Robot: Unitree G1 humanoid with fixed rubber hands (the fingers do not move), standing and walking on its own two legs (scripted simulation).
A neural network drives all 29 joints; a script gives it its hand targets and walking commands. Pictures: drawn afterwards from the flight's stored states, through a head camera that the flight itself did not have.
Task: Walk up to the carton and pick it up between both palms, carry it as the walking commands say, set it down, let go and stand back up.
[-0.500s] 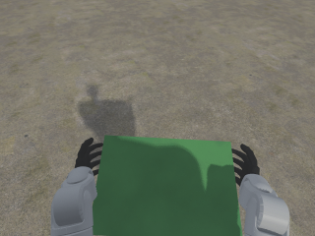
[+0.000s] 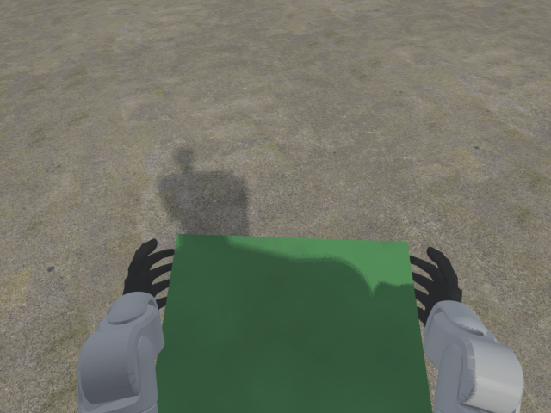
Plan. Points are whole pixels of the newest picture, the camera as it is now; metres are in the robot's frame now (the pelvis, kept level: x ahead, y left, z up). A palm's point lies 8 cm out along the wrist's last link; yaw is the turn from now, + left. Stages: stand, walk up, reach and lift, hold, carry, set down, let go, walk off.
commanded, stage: carry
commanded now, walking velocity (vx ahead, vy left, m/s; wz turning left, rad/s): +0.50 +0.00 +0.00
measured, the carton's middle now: (286, 329) +0.25 +0.00 -0.01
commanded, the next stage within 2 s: none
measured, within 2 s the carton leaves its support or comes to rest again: neither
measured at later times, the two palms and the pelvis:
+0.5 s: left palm (161, 162) +0.52 +0.22 +0.10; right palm (367, 165) +0.51 -0.15 +0.10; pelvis +0.26 +0.04 +0.01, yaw -1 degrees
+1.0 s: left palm (177, 120) +0.64 +0.22 +0.10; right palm (358, 125) +0.63 -0.15 +0.10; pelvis +0.39 +0.04 +0.01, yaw -1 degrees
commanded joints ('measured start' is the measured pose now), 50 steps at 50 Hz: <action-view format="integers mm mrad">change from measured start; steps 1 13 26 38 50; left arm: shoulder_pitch -451 -452 -432 -399 -335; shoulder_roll -827 -814 -842 -794 -736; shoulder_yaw -779 -757 -782 -752 -690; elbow -126 -205 -130 -107 0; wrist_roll -417 -401 -397 -378 -328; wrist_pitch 13 12 -16 -46 -67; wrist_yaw -232 -235 -254 -256 -247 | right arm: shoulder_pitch -476 -454 -435 -422 -423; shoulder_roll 808 842 836 827 769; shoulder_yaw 828 854 859 848 798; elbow -56 -96 -65 -55 19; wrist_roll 361 395 350 347 331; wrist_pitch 26 18 -7 -36 -61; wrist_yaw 223 228 245 235 235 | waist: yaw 22 -66 4 -10 -21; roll -61 240 -47 -22 -22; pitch -96 -404 -252 -379 -337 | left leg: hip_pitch -497 609 51 290 230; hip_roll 88 223 94 100 5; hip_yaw -27 -295 56 12 97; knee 112 -492 -387 -340 -505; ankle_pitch -47 880 478 1103 834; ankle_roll -58 142 -2 8 -45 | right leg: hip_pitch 445 -152 247 162 213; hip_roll -359 -6 -117 -100 -101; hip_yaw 486 -10 162 106 100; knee -297 654 -130 179 373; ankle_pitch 207 287 480 882 1181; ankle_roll -162 126 60 63 35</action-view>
